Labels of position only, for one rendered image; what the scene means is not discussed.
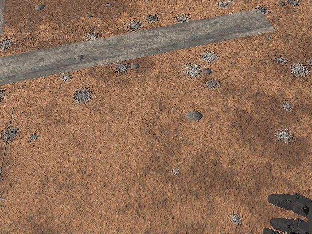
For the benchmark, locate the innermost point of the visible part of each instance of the robot right hand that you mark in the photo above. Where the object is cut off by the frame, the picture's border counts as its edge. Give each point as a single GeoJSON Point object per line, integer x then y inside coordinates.
{"type": "Point", "coordinates": [300, 205]}

